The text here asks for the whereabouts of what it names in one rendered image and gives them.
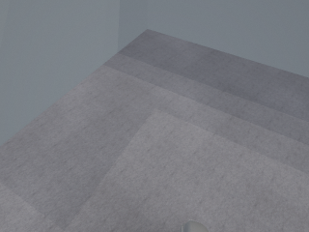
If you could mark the robot right thigh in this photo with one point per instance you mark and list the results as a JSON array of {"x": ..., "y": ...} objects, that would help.
[{"x": 193, "y": 226}]

